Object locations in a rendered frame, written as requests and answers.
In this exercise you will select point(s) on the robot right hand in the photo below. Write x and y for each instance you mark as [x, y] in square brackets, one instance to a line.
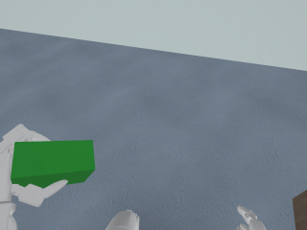
[251, 220]

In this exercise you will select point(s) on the robot left hand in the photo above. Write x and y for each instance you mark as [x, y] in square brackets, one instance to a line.
[31, 194]

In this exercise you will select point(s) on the robot left forearm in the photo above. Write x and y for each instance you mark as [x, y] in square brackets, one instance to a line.
[7, 221]

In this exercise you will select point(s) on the left robot thigh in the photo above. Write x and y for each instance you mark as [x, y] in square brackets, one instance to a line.
[124, 220]

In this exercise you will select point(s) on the table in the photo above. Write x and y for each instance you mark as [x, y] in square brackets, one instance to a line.
[300, 211]

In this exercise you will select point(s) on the sponge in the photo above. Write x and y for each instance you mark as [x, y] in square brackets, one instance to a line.
[43, 163]

